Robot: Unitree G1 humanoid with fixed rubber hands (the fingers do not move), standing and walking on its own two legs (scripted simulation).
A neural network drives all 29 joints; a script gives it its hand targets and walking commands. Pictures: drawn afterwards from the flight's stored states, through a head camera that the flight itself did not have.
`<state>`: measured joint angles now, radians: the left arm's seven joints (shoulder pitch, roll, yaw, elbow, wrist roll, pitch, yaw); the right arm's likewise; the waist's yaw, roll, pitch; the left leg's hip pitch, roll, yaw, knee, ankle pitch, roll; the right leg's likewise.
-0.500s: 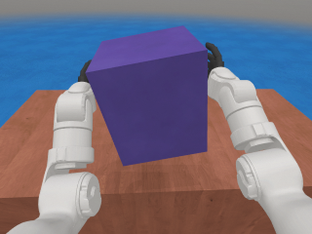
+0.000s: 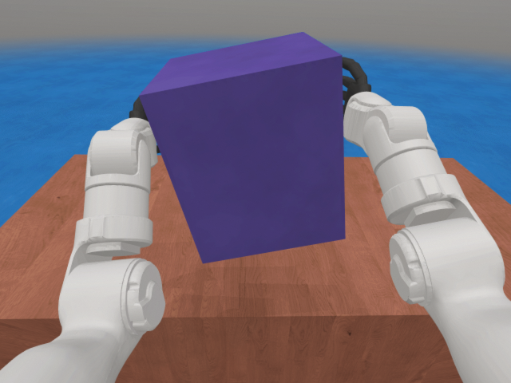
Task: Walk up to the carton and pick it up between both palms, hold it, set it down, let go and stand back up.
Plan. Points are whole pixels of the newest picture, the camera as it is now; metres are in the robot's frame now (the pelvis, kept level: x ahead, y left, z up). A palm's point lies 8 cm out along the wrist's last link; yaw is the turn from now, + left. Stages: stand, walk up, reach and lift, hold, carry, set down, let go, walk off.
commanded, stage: hold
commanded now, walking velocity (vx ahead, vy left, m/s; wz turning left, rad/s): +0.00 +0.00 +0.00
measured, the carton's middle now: (254, 144) +0.38 -0.01 +0.28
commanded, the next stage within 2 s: none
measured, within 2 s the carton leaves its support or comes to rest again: neither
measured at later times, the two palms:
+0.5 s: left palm (145, 132) +0.38 +0.15 +0.30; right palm (356, 107) +0.38 -0.15 +0.34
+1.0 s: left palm (146, 132) +0.38 +0.15 +0.30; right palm (355, 107) +0.38 -0.15 +0.34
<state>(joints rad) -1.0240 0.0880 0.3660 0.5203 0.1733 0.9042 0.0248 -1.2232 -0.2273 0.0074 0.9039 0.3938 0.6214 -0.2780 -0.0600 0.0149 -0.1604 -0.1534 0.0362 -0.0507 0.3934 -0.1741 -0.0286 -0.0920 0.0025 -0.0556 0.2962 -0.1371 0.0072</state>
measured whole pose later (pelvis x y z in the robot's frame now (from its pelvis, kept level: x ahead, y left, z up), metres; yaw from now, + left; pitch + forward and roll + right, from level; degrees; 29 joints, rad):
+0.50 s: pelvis +0.00 +0.00 +0.00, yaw +0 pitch -4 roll -2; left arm -1.04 0.10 0.36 0.54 0.18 0.90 0.02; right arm -1.24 -0.24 0.03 0.91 0.42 0.63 -0.29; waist -0.06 0.02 -0.16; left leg -0.16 0.04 -0.07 0.40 -0.18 -0.03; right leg -0.09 0.01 -0.05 0.29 -0.14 0.00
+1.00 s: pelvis +0.01 +0.00 +0.00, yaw +1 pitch -4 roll -2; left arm -1.00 0.08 0.37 0.47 0.19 0.93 0.01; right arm -1.21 -0.23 0.03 0.86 0.44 0.65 -0.30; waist -0.08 0.01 -0.16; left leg -0.14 0.03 -0.07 0.39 -0.19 -0.03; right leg -0.07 0.02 -0.03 0.28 -0.15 0.00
